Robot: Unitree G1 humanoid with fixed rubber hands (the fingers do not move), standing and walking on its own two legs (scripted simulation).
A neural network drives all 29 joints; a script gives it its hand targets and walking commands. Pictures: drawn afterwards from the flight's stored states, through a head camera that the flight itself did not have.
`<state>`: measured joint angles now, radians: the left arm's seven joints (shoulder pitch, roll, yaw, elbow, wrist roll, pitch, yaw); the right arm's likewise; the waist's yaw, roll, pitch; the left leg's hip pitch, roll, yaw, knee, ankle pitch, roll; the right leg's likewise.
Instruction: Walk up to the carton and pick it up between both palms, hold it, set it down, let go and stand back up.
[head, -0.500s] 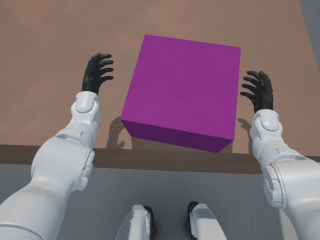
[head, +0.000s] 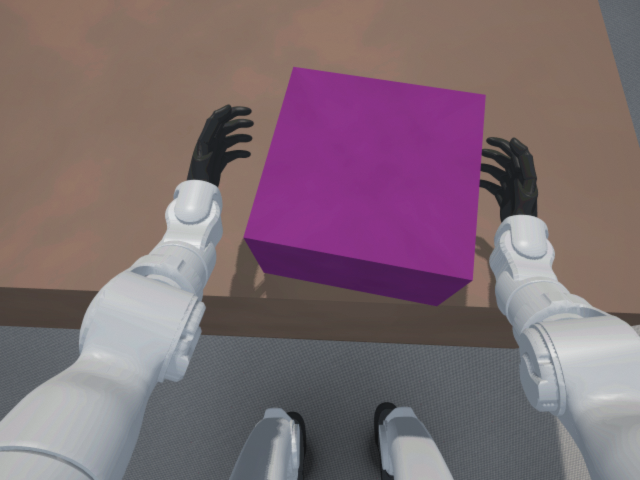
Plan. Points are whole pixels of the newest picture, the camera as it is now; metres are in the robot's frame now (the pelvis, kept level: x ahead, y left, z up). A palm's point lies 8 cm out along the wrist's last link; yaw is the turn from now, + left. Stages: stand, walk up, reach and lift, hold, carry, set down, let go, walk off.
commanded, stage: reach and lift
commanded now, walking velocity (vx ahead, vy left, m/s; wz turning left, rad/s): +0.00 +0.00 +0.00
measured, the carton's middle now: (367, 189) +0.49 -0.04 -0.07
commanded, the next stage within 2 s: none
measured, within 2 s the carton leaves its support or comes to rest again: neither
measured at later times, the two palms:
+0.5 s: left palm (222, 178) +0.47 +0.15 +0.00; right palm (514, 205) +0.44 -0.22 -0.02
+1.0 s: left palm (224, 182) +0.47 +0.14 -0.01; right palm (510, 208) +0.44 -0.22 -0.02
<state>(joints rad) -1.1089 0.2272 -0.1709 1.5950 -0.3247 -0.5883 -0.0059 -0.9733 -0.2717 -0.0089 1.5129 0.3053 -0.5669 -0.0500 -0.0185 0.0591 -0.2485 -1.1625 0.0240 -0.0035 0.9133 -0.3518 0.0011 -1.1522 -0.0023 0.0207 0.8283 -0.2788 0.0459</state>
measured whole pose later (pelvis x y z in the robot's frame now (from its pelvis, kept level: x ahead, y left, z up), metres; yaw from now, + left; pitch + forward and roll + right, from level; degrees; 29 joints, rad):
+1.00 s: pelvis +0.00 +0.00 +0.00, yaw +0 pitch +35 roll -3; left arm -1.09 0.18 0.18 1.61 0.00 -0.72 -0.01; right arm -0.98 -0.24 -0.43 1.51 -0.11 -0.68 -0.06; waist -0.02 0.06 -0.22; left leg -1.17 0.02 0.00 0.92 -0.36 0.01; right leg -1.16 0.00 0.02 0.83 -0.28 0.05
